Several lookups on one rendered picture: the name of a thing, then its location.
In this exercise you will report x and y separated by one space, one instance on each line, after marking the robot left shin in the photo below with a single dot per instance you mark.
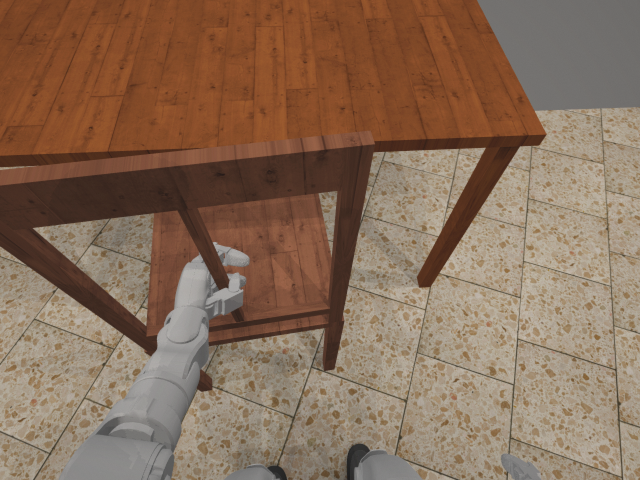
259 465

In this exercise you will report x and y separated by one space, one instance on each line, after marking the table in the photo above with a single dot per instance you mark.
85 80

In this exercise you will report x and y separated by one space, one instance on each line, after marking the chair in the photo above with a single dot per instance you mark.
261 199

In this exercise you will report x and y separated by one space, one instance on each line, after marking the robot right hand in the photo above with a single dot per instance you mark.
519 469

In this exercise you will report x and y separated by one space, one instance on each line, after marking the robot left forearm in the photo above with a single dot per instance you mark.
160 396

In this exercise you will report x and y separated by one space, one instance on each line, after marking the robot right shin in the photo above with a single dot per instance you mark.
373 452

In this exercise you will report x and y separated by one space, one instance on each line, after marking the robot left hand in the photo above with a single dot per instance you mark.
197 287

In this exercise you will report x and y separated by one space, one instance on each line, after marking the left robot upper arm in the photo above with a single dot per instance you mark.
113 458

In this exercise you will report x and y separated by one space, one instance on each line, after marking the robot shin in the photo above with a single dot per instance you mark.
259 465
373 452

